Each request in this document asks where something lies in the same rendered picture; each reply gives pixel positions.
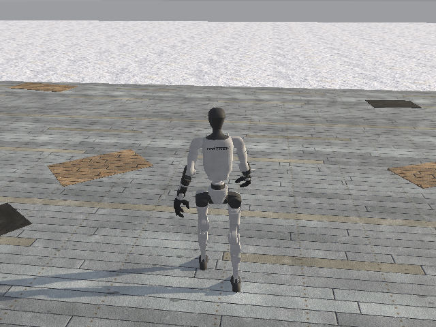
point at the robot right upper arm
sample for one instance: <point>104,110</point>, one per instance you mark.
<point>241,152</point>

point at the robot left forearm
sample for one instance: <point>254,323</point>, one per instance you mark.
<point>185,180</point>

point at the robot left upper arm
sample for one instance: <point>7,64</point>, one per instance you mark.
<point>193,155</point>

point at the left robot hand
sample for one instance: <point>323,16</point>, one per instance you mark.
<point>177,207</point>

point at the right robot hand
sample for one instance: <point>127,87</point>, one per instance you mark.
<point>242,179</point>

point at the robot right thigh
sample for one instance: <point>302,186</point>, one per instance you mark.
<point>234,209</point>

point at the robot left foot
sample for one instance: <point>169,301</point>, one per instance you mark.
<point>203,264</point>

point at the robot right forearm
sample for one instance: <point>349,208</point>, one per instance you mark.
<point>247,174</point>

